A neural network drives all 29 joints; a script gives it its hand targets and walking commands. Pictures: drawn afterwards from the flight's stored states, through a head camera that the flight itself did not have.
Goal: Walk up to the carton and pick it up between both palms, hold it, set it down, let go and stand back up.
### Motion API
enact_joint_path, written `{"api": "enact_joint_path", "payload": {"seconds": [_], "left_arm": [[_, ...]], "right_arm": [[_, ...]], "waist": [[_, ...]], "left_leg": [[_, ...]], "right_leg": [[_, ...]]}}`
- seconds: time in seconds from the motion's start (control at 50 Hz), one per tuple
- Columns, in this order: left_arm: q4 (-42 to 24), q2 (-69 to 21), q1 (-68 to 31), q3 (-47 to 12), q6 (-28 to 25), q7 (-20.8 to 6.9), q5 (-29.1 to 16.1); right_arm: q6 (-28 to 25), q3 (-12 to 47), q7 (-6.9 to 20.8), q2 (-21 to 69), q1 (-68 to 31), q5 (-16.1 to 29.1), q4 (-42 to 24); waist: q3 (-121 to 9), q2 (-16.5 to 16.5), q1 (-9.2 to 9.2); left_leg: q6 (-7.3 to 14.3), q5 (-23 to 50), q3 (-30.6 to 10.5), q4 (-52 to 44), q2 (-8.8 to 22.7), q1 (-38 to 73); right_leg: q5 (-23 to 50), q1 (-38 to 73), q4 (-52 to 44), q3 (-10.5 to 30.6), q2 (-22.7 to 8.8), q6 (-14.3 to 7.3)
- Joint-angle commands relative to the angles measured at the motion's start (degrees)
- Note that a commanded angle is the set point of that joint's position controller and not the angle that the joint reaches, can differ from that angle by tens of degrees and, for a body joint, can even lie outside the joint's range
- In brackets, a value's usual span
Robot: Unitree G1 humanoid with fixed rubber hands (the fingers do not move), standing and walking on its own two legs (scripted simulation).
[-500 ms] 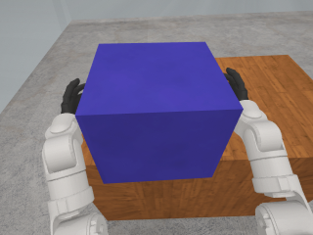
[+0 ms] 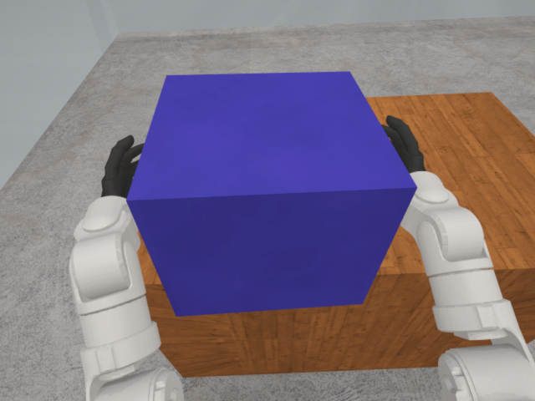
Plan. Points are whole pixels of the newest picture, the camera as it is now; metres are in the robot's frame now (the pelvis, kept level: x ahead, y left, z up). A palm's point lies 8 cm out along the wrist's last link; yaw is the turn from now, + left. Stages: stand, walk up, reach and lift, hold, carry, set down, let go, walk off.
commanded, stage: hold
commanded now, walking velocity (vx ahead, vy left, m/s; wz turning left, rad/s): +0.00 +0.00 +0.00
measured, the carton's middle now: (265, 190) +0.39 +0.00 +0.11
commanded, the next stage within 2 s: none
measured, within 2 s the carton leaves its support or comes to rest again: neither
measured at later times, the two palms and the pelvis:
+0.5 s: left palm (122, 197) +0.34 +0.19 +0.18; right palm (407, 174) +0.34 -0.19 +0.17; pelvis +0.00 +0.00 +0.00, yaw +0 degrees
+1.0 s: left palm (123, 195) +0.34 +0.19 +0.18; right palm (407, 173) +0.35 -0.19 +0.17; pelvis +0.00 +0.00 +0.00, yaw +0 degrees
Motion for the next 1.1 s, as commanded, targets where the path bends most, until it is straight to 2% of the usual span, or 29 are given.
{"api": "enact_joint_path", "payload": {"seconds": [0.0, 0.1, 0.14, 0.18, 0.22, 0.24, 0.32, 0.34, 0.46, 0.48, 0.52, 0.62, 0.66, 0.74, 0.84, 0.86, 0.92, 0.94, 0.96, 1.08], "left_arm": [[-7.0, -15.7, -29.5, -23.1, -1.6, -6.8, -9.0], [-7.5, -16.6, -29.9, -23.8, -2.0, -6.6, -9.3], [-6.1, -15.9, -29.0, -22.5, -1.9, -6.6, -8.7], [-5.5, -15.9, -28.3, -22.0, -1.6, -6.8, -8.4], [-6.0, -15.9, -28.3, -22.3, -1.6, -6.9, -8.6], [-6.9, -16.3, -29.0, -22.7, -1.8, -6.8, -8.9], [-6.7, -16.2, -28.5, -22.8, -1.7, -6.8, -8.8], [-6.8, -16.1, -28.4, -22.8, -1.6, -6.9, -8.7], [-6.7, -16.5, -30.7, -23.0, -2.6, -6.5, -9.1], [-5.8, -16.5, -30.6, -22.9, -2.6, -6.3, -8.6], [-5.0, -16.0, -29.9, -22.3, -2.5, -6.3, -8.3], [-3.8, -16.1, -29.8, -21.3, -2.5, -6.7, -8.1], [-4.6, -16.8, -30.3, -22.1, -2.8, -6.6, -8.4], [-5.9, -16.7, -30.0, -22.9, -2.9, -6.4, -8.9], [-4.6, -15.6, -30.0, -22.1, -2.7, -6.8, -8.6], [-4.7, -15.6, -30.4, -22.4, -2.8, -6.8, -8.2], [-4.9, -16.2, -30.2, -22.3, -2.6, -6.7, -8.3], [-5.8, -16.8, -30.0, -22.9, -2.6, -6.6, -8.7], [-6.6, -17.0, -30.2, -23.0, -2.6, -6.5, -9.1], [-6.1, -15.8, -29.9, -22.5, -2.4, -6.6, -8.8]], "right_arm": [[-2.9, 18.0, 4.4, 18.7, -33.0, 5.7, -15.1], [-3.3, 18.1, 4.2, 19.1, -34.2, 5.8, -16.0], [-3.0, 17.7, 4.2, 18.8, -33.6, 5.3, -15.0], [-2.8, 17.5, 4.2, 18.4, -32.6, 4.9, -14.7], [-3.0, 17.6, 4.2, 18.3, -33.0, 5.3, -15.1], [-3.2, 18.3, 4.2, 18.9, -33.6, 5.7, -16.0], [-3.0, 17.7, 4.1, 18.6, -32.6, 5.1, -15.3], [-2.9, 17.6, 4.1, 18.5, -32.2, 5.1, -15.1], [-3.4, 18.4, 4.4, 19.0, -34.9, 5.1, -16.4], [-3.4, 18.0, 4.5, 19.1, -34.8, 5.2, -15.3], [-3.3, 17.5, 4.6, 18.6, -33.5, 4.8, -13.9], [-3.5, 17.5, 4.3, 18.9, -33.8, 4.9, -13.6], [-3.7, 17.8, 4.4, 19.3, -34.7, 5.4, -15.1], [-3.6, 18.8, 4.3, 19.2, -34.4, 5.5, -15.7], [-3.5, 17.5, 4.4, 19.1, -33.5, 4.8, -14.0], [-3.4, 17.0, 4.4, 18.6, -33.1, 4.4, -12.7], [-3.5, 16.8, 4.2, 19.0, -33.3, 5.0, -13.1], [-3.5, 17.4, 4.2, 19.3, -33.5, 5.2, -13.9], [-3.5, 18.7, 4.1, 19.6, -34.1, 5.8, -15.6], [-3.3, 18.3, 4.1, 19.2, -33.8, 5.4, -14.8]], "waist": [[-22.0, 1.1, 0.01], [-23.4, 1.3, -0.15], [-21.3, 0.3, 0.41], [-21.1, -0.1, 0.23], [-21.6, 0.7, -0.01], [-22.9, 0.0, 0.5], [-22.3, 0.7, -0.74], [-21.9, 1.6, -0.39], [-23.1, 0.3, 0.41], [-21.8, 1.0, 0.3], [-21.3, 0.3, -0.17], [-20.6, -0.5, 0.63], [-23.0, 0.7, 0.62], [-24.8, 0.1, 0.08], [-21.6, -0.2, 0.26], [-21.2, 0.5, -0.31], [-21.2, 2.0, 0.09], [-22.0, 1.6, -0.29], [-23.6, 0.9, 0.17], [-23.1, -0.2, 0.03]], "left_leg": [[-1.7, 12.8, -0.1, 2.8, 1.8, -0.5], [-1.9, 14.5, -0.1, 3.2, 1.8, 0.9], [-1.8, 13.8, -0.1, 2.9, 2.0, -0.3], [-1.7, 13.0, -0.1, 2.6, 1.9, -0.5], [-1.8, 13.7, 0.1, 2.6, 1.9, 0.1], [-1.7, 14.6, -0.1, 2.7, 2.0, 0.8], [-2.1, 15.5, -0.1, 3.2, 1.8, 1.5], [-2.1, 15.2, -0.1, 3.2, 1.7, 1.2], [-1.6, 12.0, 0.1, 2.7, 2.0, -0.3], [-1.5, 11.5, 0.1, 2.3, 2.0, -0.9], [-1.6, 11.2, 0.0, 2.6, 2.1, -0.6], [-1.2, 10.7, 0.1, 2.2, 2.2, -1.4], [-1.2, 11.5, 0.0, 2.4, 2.0, -0.5], [-1.4, 13.7, -0.1, 2.9, 1.9, 0.4], [-1.3, 11.1, 0.0, 2.6, 2.2, -0.7], [-1.5, 11.0, 0.1, 2.6, 2.0, -0.7], [-1.7, 12.4, 0.0, 2.8, 1.9, -0.4], [-1.8, 13.4, -0.2, 3.0, 2.1, -0.1], [-1.7, 14.4, -0.1, 3.1, 2.1, 0.4], [-1.5, 12.9, 0.0, 2.8, 2.0, 0.2]], "right_leg": [[15.9, 12.5, 5.7, 1.3, -0.7, 4.1], [17.0, 12.2, 6.1, 1.2, -0.6, 4.1], [16.6, 12.4, 5.7, 1.1, -0.6, 4.1], [16.0, 12.8, 5.7, 1.2, -0.5, 4.0], [16.7, 13.1, 5.6, 1.3, -0.6, 4.3], [17.2, 13.0, 5.9, 1.3, -0.5, 4.1], [17.7, 12.6, 5.6, 1.3, -0.5, 4.0], [17.4, 12.4, 5.5, 1.3, -0.4, 3.9], [14.7, 12.4, 6.0, 1.0, -0.4, 4.1], [14.3, 11.7, 5.9, 1.3, -0.6, 4.1], [13.6, 11.6, 5.6, 1.1, -0.6, 4.0], [14.1, 12.2, 5.4, 1.2, -0.7, 4.1], [14.6, 12.4, 5.7, 1.4, -0.8, 3.8], [17.7, 13.4, 6.3, 1.4, -0.7, 4.1], [13.9, 11.3, 5.6, 1.0, -0.7, 4.2], [13.7, 11.1, 5.6, 1.1, -0.8, 3.9], [14.7, 11.4, 5.4, 1.2, -0.7, 3.6], [15.6, 11.9, 5.5, 1.2, -0.7, 3.5], [17.1, 12.8, 5.8, 1.2, -0.7, 3.9], [16.6, 12.5, 6.2, 1.1, -0.7, 4.5]]}}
